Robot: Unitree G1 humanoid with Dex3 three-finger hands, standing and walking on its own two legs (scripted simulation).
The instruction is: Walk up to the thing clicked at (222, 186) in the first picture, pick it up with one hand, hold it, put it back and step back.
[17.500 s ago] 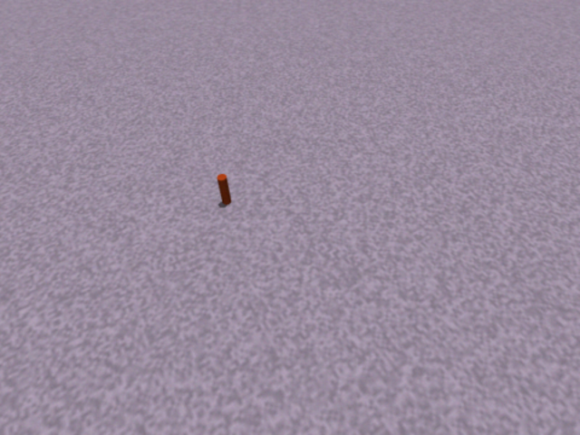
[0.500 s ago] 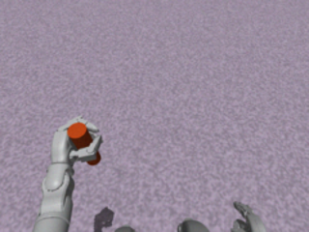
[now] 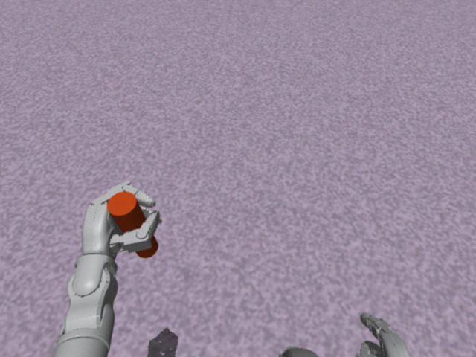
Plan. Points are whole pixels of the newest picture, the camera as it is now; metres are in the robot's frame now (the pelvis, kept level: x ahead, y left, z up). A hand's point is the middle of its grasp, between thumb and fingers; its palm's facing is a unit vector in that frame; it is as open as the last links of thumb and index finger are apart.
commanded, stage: hold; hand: left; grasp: from the side
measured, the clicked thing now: (136, 228) +0.33 +0.18 +0.02
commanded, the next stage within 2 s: none
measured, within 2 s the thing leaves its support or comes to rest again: neither
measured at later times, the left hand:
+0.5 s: hand (140, 230) +0.31 +0.16 +0.05, palm faces +0.02 -1.00 -0.01, open 5.3 cm
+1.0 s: hand (138, 229) +0.31 +0.17 +0.05, palm faces +0.03 -1.00 -0.02, open 5.3 cm
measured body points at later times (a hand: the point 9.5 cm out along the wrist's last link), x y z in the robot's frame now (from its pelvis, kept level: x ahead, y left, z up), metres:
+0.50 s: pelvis -0.01 +0.00 +0.00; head +0.03 +0.00 +0.45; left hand +0.31 +0.22 +0.05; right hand +0.12 -0.25 -0.10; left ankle -0.01 +0.13 -0.70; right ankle +0.02 -0.13 -0.70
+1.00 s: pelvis -0.01 +0.00 +0.01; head +0.02 +0.00 +0.45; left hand +0.30 +0.22 +0.06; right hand +0.11 -0.25 -0.10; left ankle -0.01 +0.13 -0.70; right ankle +0.02 -0.13 -0.70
